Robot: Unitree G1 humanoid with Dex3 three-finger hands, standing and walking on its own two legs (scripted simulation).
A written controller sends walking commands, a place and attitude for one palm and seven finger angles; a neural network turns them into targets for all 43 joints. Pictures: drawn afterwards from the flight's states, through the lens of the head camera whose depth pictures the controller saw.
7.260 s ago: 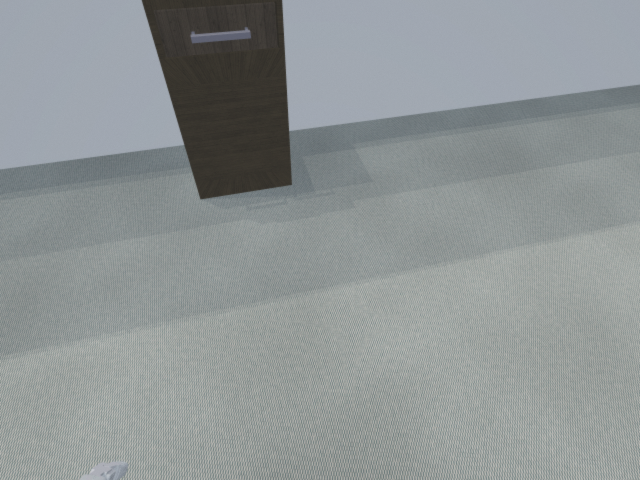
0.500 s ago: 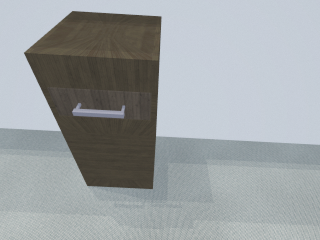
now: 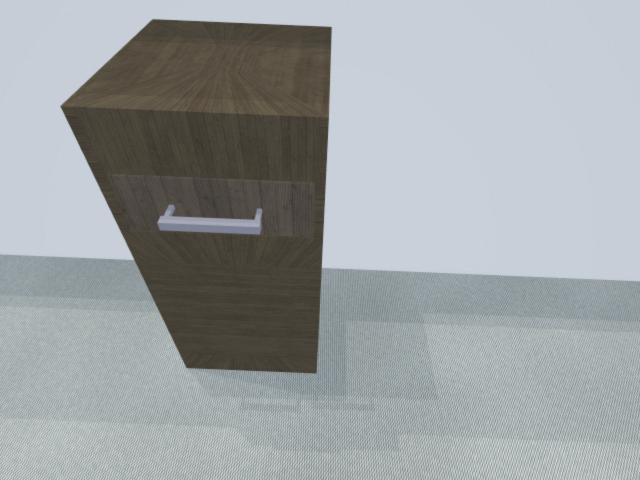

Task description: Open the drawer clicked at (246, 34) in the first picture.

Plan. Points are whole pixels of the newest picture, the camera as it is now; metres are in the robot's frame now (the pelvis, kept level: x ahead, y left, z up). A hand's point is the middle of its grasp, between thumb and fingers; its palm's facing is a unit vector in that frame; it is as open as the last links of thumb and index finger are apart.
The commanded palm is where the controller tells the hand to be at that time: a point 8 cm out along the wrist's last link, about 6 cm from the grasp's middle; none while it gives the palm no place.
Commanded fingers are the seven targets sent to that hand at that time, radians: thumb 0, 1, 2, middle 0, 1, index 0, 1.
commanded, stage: shuffle to correct the standing spot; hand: left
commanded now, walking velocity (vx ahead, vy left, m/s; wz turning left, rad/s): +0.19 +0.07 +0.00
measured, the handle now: (212, 218) +0.58 +0.26 -0.05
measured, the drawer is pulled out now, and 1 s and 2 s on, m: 0.00 0.00 0.00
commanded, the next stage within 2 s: come to a stop and stand still in 0.12 s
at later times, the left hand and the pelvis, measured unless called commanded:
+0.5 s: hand out of the picture +0.13 +0.20 -0.18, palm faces +0.01 -0.97 -0.24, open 7.3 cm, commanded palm none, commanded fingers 0.00 0.90 0.90 -0.20 -0.30 -0.20 -0.30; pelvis +0.09 +0.01 -0.01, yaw +0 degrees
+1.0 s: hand out of the picture +0.06 +0.18 -0.18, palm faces +0.04 -0.98 -0.22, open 7.4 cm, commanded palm none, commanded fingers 0.00 0.90 0.90 -0.20 -0.30 -0.20 -0.30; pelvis +0.04 +0.00 -0.01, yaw +1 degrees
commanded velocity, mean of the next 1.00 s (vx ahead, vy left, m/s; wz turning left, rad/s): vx -0.03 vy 0.00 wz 0.00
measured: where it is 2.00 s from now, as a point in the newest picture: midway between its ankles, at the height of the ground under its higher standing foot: outside the picture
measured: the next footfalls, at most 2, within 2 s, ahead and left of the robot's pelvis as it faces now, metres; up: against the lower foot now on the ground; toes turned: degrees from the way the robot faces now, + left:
right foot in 0.40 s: +0.11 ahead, -0.10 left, +0.00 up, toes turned -3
left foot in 0.98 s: +0.11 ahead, +0.11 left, +0.00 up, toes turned +3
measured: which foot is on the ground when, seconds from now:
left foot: down 0.00-0.84, up 0.86-0.96, down 0.98-1.00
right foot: down 0.00-0.18, up 0.20-0.38, down 0.40-1.00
